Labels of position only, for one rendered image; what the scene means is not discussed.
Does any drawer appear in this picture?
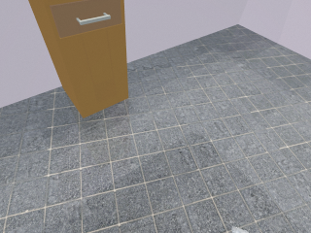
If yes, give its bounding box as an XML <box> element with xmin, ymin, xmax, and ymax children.
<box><xmin>50</xmin><ymin>0</ymin><xmax>122</xmax><ymax>38</ymax></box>

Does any cabinet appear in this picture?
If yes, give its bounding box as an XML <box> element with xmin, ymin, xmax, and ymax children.
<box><xmin>28</xmin><ymin>0</ymin><xmax>129</xmax><ymax>118</ymax></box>

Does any handle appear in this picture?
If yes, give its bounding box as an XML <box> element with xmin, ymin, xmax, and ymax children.
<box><xmin>76</xmin><ymin>13</ymin><xmax>111</xmax><ymax>25</ymax></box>

